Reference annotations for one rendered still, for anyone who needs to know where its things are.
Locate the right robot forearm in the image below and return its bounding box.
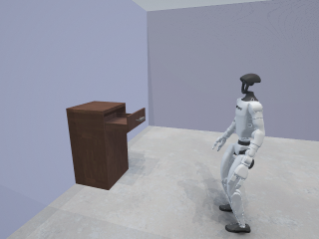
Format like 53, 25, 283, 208
222, 119, 236, 139

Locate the cabinet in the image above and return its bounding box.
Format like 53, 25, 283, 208
66, 101, 129, 190

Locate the robot left hand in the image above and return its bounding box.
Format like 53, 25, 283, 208
227, 163, 249, 189

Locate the left robot forearm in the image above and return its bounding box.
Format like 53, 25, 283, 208
240, 130, 264, 167

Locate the robot right hand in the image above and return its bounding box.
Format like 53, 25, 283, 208
212, 136, 226, 151

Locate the drawer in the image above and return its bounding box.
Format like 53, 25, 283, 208
104, 108, 146, 133

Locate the right robot foot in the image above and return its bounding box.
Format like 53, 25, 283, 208
219, 203, 232, 212

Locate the left robot thigh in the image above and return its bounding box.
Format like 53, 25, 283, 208
226, 152, 254, 199

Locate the left robot upper arm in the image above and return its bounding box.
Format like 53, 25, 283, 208
248, 102, 265, 138

